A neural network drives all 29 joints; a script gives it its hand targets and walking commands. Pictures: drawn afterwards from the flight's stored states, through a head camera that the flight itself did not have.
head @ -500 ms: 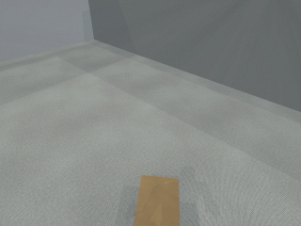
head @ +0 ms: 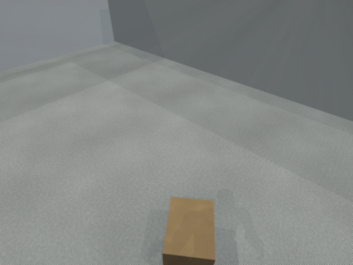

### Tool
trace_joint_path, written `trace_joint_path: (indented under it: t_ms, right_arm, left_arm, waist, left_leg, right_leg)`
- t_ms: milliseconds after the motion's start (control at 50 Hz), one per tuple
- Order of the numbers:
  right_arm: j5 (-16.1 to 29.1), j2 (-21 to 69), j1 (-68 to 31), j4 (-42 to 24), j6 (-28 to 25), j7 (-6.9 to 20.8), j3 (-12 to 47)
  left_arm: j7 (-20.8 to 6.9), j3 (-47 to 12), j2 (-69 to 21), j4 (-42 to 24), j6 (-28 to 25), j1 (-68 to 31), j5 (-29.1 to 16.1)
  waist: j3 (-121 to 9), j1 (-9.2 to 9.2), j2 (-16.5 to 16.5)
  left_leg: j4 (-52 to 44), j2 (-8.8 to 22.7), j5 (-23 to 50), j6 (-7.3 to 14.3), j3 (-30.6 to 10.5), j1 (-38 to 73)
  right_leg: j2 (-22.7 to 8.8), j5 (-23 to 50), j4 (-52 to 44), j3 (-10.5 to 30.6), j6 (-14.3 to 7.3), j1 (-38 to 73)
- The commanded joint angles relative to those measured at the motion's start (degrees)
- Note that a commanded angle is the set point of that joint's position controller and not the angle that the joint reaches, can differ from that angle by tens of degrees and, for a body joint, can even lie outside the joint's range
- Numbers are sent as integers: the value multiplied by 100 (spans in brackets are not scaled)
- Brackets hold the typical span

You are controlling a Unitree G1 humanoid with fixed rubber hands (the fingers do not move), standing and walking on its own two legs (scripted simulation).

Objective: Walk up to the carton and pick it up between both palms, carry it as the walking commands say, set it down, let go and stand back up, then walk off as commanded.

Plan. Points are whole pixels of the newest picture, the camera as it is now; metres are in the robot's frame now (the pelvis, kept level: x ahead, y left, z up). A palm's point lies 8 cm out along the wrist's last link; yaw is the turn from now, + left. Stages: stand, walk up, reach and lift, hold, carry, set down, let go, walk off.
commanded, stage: stand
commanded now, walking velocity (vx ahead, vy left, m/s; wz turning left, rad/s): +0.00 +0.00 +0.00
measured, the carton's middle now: (189, 237) +0.50 -0.05 -0.64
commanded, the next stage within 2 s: walk off in 0.58 s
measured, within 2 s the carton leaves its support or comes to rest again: neither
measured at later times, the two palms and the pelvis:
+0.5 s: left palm out of the picture +0.02 +0.28 -0.12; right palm out of the picture +0.06 -0.30 -0.11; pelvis -0.01 -0.01 +0.00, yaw +1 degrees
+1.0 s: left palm out of the picture +0.05 +0.25 -0.14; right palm out of the picture +0.07 -0.29 -0.12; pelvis +0.00 -0.01 +0.00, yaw -3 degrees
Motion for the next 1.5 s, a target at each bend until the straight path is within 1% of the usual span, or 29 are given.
trace_joint_path:
  t_ms: [0,160,240,360,420,480,560,580,640,800,820,840,900,960,1040,1080,1100,1120,1140,1180,1220,1240,1260,1320,1340,1360,1400,1440,1480]
  right_arm:
    - [23,-1345,-663,-529,-100,-62,-300]
    - [27,-1329,-604,-281,-83,-12,-179]
    - [34,-1278,-693,-162,-69,-13,-164]
    - [0,-1410,-601,-98,-37,2,-178]
    - [28,-1357,-833,-138,-48,-19,-121]
    - [68,-1235,-768,-69,-50,-14,-109]
    - [87,-1281,-499,65,-23,-11,-89]
    - [88,-1332,-709,26,-37,-37,-96]
    - [94,-1392,-889,-29,-19,-45,-96]
    - [171,-828,-826,44,134,-118,97]
    - [192,-519,-560,215,189,-151,174]
    - [166,-777,-731,118,181,-188,81]
    - [188,-1074,-579,110,248,-236,-68]
    - [153,-1248,-481,173,369,-278,-206]
    - [39,-1211,-772,-41,355,-364,-272]
    - [89,-840,-1003,-131,342,-350,-213]
    - [-3,-804,-992,-270,315,-284,-196]
    - [-7,-828,-1241,-222,286,-275,-226]
    - [-15,-764,-1352,-225,353,-293,-193]
    - [-39,-92,-700,-278,446,-223,-56]
    - [69,-291,-848,-224,502,-186,-178]
    - [144,-152,-851,-122,473,-131,-125]
    - [105,-133,-672,-93,451,-167,-150]
    - [106,37,-923,-121,417,-131,-85]
    - [104,-48,-729,-96,398,-138,-74]
    - [96,118,-568,90,398,-202,-86]
    - [115,348,-729,-31,396,-223,33]
    - [115,309,-577,112,428,-281,-16]
    - [97,373,-188,286,374,-376,-36]
  left_arm:
    - [68,179,1203,-300,-91,-291,10]
    - [45,100,1101,-257,-168,-294,-25]
    - [66,139,1253,-166,-127,-446,15]
    - [8,163,1186,13,-69,-231,-69]
    - [17,85,1106,41,-103,-284,-6]
    - [50,84,1191,45,-136,-487,-57]
    - [34,68,1374,71,-90,-671,-33]
    - [23,63,1227,102,-89,-517,-70]
    - [8,48,1190,194,-70,-473,-72]
    - [-1,-83,816,246,18,-530,-99]
    - [3,-93,722,272,101,-622,-118]
    - [-5,-168,430,310,131,-518,-125]
    - [-20,-124,787,109,143,-651,-107]
    - [11,-102,488,57,176,-553,-55]
    - [9,71,651,-69,256,-293,59]
    - [-52,-8,272,-32,192,92,18]
    - [-1,-10,219,44,222,125,45]
    - [-6,-51,-45,98,200,361,-9]
    - [14,-83,-221,152,175,701,4]
    - [91,70,839,73,158,528,76]
    - [85,-136,240,1,133,306,-20]
    - [126,-3,445,-20,146,117,26]
    - [176,-4,177,-110,117,54,43]
    - [277,-33,76,4,88,127,25]
    - [265,-16,111,17,46,127,-26]
    - [254,-71,-234,40,-2,150,44]
    - [246,-39,-14,91,104,110,-21]
    - [258,-39,-74,77,149,-21,75]
    - [266,-3,-103,191,186,190,44]
  waist:
    - [825,-50,14]
    - [573,-39,148]
    - [912,-70,-197]
    - [477,4,495]
    - [505,82,-50]
    - [442,29,114]
    - [466,-121,-321]
    - [841,-52,181]
    - [751,47,40]
    - [637,-1,57]
    - [447,-34,-338]
    - [321,9,-142]
    - [407,-73,-172]
    - [523,8,446]
    - [287,25,1352]
    - [225,231,930]
    - [369,126,124]
    - [244,363,395]
    - [210,461,111]
    - [559,183,-2632]
    - [468,-41,-1425]
    - [411,57,-1011]
    - [228,-27,-1259]
    - [-374,-38,-540]
    - [-215,-68,-997]
    - [-266,-12,-773]
    - [-98,-5,-770]
    - [-139,13,-612]
    - [37,-33,-466]
  left_leg:
    - [-1089,799,-1244,43,-1081,-429]
    - [-1052,748,-1195,66,-1073,-328]
    - [-919,765,-902,92,-1055,-422]
    - [-1300,896,-1806,21,-1267,-362]
    - [-1051,877,-1160,77,-1127,-360]
    - [-926,800,-784,52,-996,-164]
    - [-910,776,-539,-52,-942,20]
    - [-968,748,-820,-20,-928,-218]
    - [-1099,833,-1448,25,-1086,-594]
    - [-935,801,-715,-70,-622,-92]
    - [-771,773,-412,-98,-584,-51]
    - [-632,799,-278,-77,-546,151]
    - [-654,1069,-613,-138,-572,58]
    - [-1019,1355,-1300,27,-821,182]
    - [-1277,2520,-956,923,-1166,-143]
    - [-1203,2490,-601,956,-996,-731]
    - [-1007,2338,-295,905,-853,-940]
    - [-474,2012,-74,597,-306,-804]
    - [105,1711,325,393,-56,-978]
    - [2342,89,-2418,-360,871,-2307]
    - [2926,508,-2097,-328,30,-1624]
    - [3079,600,-1730,-367,150,-1789]
    - [3372,546,-1587,-376,111,-2142]
    - [3316,656,-1549,-407,113,-1894]
    - [2925,713,-1456,-386,47,-2033]
    - [2812,733,-1388,-384,42,-1691]
    - [1717,618,-1457,-505,220,-1256]
    - [1143,522,-1128,-483,320,-569]
    - [552,484,-740,-364,312,-1]
  right_leg:
    - [-476,-809,-741,659,-335,-704]
    - [-475,-760,-845,553,-317,-489]
    - [-629,-1186,-1061,762,-385,-748]
    - [-419,-931,-729,443,-352,-354]
    - [-538,-597,-906,425,-366,-303]
    - [-643,-641,-1136,646,-309,-241]
    - [-648,-958,-1146,649,-302,-434]
    - [-576,-1037,-1153,696,-291,-678]
    - [-576,-1336,-1071,641,-307,-455]
    - [-538,66,-1097,715,-361,-615]
    - [-563,874,-853,670,-304,-410]
    - [-621,1191,-765,784,-279,-575]
    - [-592,690,-509,884,-189,-1042]
    - [-274,-239,309,600,-133,-1559]
    - [-218,-1702,2835,-60,-11,-1731]
    - [-467,-1715,3052,-12,-31,-1323]
    - [-430,-1583,2712,-35,-3,-1171]
    - [-480,-1037,1700,-200,-141,-907]
    - [-371,-428,883,-306,-144,-360]
    - [-1982,1051,-1385,3047,-455,-277]
    - [-1991,1825,-1143,2588,-904,-861]
    - [-1719,1359,-1098,2199,-755,-604]
    - [-1620,1670,-1033,2413,-637,95]
    - [-1469,3659,-732,1570,-869,541]
    - [-1395,4189,-618,1389,-754,889]
    - [-1486,4372,-619,1206,-902,773]
    - [-1111,3638,-656,911,-1030,553]
    - [-1142,1916,-996,1010,-1004,65]
    - [-1251,1704,-896,1133,-1040,-249]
